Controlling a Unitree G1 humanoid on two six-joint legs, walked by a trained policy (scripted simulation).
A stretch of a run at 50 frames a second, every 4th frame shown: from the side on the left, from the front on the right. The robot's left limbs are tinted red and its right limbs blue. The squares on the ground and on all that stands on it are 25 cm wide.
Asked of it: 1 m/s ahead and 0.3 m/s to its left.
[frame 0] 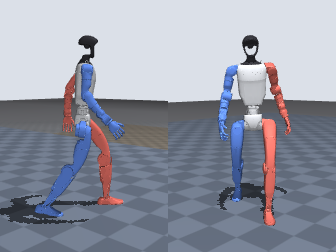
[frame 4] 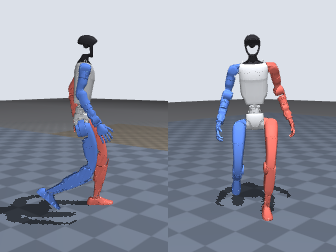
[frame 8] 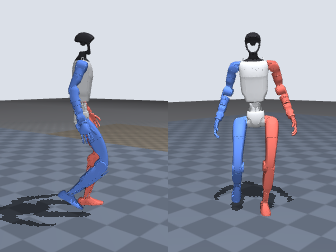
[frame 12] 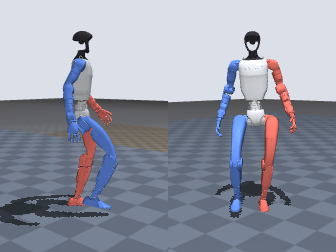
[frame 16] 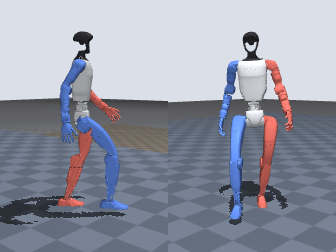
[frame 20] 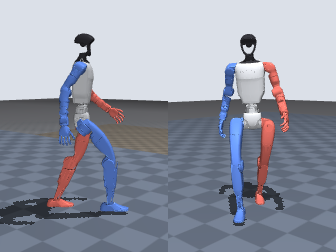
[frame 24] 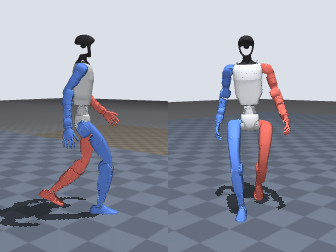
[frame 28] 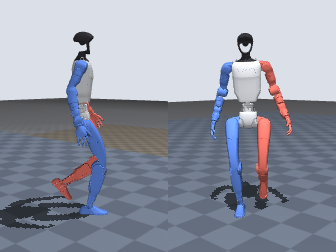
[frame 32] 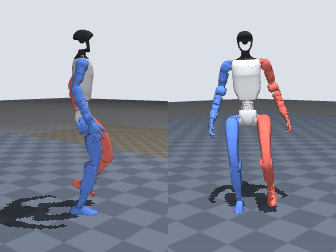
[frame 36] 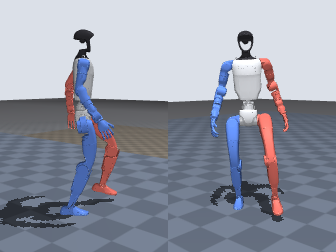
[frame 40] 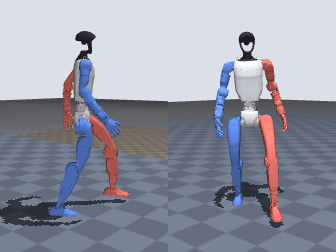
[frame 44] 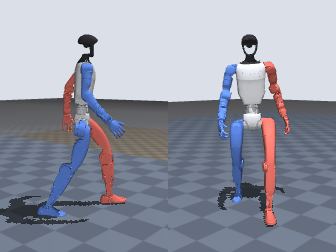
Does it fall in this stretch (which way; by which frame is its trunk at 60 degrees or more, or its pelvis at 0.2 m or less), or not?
no
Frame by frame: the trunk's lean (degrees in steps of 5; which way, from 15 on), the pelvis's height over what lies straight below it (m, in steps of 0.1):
0: 5, 0.7
4: 5, 0.7
8: 5, 0.8
12: 0, 0.8
16: 5, 0.8
20: 5, 0.8
24: 5, 0.7
28: 5, 0.8
32: 5, 0.8
36: 5, 0.8
40: 5, 0.8
44: 5, 0.7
